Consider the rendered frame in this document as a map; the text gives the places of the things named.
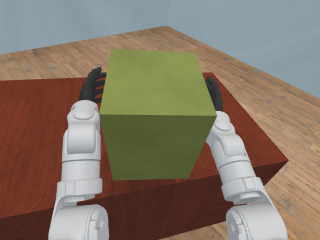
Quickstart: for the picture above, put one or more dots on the robot left upper arm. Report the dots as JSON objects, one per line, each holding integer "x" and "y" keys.
{"x": 80, "y": 222}

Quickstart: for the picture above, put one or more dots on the pedestal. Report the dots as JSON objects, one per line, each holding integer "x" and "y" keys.
{"x": 33, "y": 121}

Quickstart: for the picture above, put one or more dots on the robot right forearm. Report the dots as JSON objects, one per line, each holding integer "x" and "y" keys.
{"x": 239, "y": 182}

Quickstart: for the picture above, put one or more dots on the robot right upper arm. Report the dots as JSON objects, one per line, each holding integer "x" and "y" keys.
{"x": 256, "y": 221}

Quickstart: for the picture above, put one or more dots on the robot left hand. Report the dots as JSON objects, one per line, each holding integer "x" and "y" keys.
{"x": 88, "y": 90}

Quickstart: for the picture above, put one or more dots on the carton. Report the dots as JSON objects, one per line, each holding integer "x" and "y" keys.
{"x": 156, "y": 113}

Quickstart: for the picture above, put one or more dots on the robot left forearm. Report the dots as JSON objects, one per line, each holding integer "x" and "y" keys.
{"x": 81, "y": 155}

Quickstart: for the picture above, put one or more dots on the robot right hand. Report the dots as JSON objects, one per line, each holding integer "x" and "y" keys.
{"x": 215, "y": 94}

